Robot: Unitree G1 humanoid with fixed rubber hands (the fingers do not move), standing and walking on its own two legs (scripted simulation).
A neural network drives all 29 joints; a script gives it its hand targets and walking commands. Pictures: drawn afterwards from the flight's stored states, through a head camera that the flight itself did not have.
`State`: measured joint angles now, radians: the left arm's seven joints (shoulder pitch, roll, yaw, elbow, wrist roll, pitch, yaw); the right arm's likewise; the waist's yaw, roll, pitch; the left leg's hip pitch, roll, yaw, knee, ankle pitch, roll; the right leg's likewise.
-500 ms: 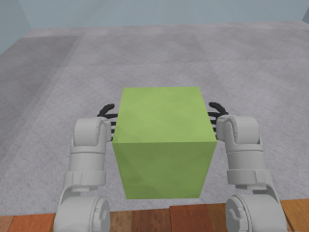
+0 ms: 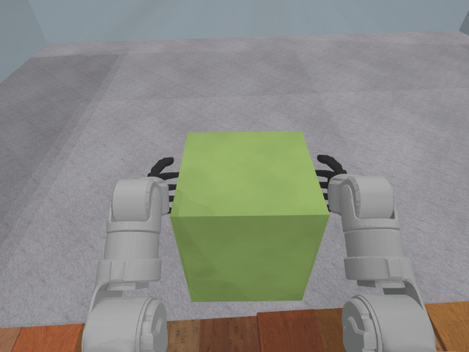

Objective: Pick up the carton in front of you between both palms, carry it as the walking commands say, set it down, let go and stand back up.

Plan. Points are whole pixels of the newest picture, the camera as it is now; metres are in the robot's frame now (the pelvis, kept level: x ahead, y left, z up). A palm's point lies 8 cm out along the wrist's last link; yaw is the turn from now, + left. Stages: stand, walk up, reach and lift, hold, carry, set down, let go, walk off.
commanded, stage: carry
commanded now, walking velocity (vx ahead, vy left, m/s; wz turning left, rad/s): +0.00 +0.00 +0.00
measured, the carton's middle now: (245, 218) +0.35 +0.00 +0.05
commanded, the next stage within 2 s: none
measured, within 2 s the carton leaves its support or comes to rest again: neither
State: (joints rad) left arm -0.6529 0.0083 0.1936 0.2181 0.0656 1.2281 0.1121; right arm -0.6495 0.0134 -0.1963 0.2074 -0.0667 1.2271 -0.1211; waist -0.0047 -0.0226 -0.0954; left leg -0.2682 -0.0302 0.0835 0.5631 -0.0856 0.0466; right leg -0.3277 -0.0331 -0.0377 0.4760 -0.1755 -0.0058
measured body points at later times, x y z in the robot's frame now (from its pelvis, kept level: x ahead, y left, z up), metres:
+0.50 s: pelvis +0.01 +0.00 +0.00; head -0.01 +0.00 +0.45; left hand +0.37 +0.15 +0.14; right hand +0.36 -0.15 +0.14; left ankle -0.03 +0.09 -0.73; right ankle +0.04 -0.11 -0.74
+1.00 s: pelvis +0.17 +0.05 -0.03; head +0.18 +0.07 +0.42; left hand +0.54 +0.22 +0.07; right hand +0.55 -0.08 +0.08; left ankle +0.22 +0.13 -0.76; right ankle +0.06 -0.10 -0.70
